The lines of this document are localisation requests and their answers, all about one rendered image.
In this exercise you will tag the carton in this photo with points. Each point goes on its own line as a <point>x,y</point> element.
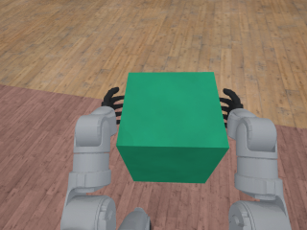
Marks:
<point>172,127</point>

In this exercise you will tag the robot left hand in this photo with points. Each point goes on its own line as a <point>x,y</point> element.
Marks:
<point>109,101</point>

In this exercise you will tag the left robot thigh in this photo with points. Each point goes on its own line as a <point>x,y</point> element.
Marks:
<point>136,220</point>

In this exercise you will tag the robot right upper arm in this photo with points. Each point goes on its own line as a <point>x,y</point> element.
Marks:
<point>256,215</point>

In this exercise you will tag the robot right hand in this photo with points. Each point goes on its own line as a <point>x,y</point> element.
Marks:
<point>233,103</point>

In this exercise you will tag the robot right forearm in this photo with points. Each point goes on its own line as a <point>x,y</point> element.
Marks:
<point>256,150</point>

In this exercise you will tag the robot left forearm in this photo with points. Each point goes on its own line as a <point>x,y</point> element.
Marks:
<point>91,149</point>

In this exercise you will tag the robot left shin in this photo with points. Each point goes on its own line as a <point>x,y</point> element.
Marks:
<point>139,209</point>

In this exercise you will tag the robot left upper arm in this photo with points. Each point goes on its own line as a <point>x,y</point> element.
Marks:
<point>89,212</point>

